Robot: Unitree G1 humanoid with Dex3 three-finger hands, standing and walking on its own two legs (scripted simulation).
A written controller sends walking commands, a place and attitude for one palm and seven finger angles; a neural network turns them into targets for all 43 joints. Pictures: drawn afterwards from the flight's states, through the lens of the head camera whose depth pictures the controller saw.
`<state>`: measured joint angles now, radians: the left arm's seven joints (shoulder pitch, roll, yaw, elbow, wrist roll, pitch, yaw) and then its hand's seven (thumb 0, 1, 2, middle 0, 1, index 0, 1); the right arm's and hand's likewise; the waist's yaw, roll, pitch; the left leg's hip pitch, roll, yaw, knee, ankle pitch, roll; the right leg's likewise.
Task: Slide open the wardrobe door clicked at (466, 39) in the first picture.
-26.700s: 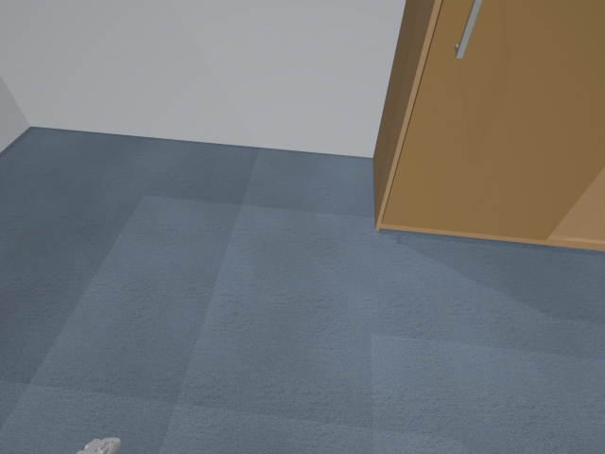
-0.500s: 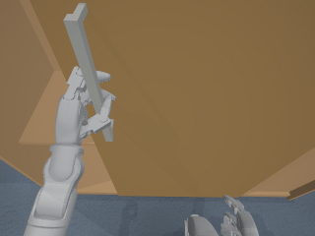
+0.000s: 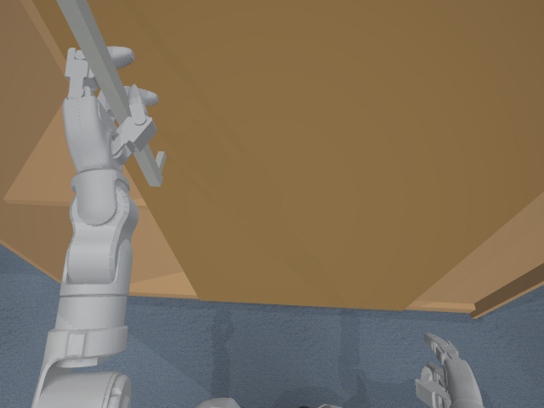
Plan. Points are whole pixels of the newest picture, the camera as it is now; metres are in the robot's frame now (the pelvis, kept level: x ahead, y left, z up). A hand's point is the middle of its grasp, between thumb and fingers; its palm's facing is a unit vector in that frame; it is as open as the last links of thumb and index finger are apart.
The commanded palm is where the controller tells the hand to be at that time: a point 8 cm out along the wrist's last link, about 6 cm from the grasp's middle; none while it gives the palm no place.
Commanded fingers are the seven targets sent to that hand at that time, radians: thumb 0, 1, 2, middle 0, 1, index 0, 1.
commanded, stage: step sideways, sliding the door along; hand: left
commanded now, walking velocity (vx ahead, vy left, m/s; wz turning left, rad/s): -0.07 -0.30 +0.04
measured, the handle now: (124, 92) +0.43 +0.22 +0.21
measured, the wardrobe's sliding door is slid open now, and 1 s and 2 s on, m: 0.43 0.53 0.53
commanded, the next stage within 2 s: stop walking and hold the door there in 0.82 s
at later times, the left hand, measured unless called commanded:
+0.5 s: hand (211, 121) +0.40 +0.11 +0.20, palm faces +0.46 -0.89 -0.08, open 6.4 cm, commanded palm +0.37 +0.09 +0.19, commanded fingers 0.00 0.90 0.90 -0.45 -1.40 -0.45 -1.40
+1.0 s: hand (231, 124) +0.40 +0.09 +0.19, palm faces +0.53 -0.84 -0.13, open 6.7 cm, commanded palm +0.37 +0.10 +0.16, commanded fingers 0.00 0.90 0.90 -0.45 -1.40 -0.45 -1.40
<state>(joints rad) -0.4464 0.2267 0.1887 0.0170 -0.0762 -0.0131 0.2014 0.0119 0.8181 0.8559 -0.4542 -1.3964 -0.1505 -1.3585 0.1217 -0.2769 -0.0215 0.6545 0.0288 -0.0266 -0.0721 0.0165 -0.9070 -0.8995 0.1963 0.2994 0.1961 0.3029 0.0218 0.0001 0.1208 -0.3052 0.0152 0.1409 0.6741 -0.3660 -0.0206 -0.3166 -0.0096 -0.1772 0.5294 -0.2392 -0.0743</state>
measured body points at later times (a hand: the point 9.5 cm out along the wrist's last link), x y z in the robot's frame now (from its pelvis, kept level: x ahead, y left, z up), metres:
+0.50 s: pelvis +0.02 -0.15 -0.01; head +0.10 -0.15 +0.43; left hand +0.37 +0.16 +0.20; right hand +0.25 -0.31 -0.12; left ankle -0.03 +0.06 -0.72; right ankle +0.05 -0.26 -0.74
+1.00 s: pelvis +0.04 -0.23 +0.02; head +0.13 -0.19 +0.45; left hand +0.37 +0.13 +0.20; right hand +0.25 -0.40 -0.08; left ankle +0.00 -0.06 -0.73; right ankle +0.10 -0.40 -0.67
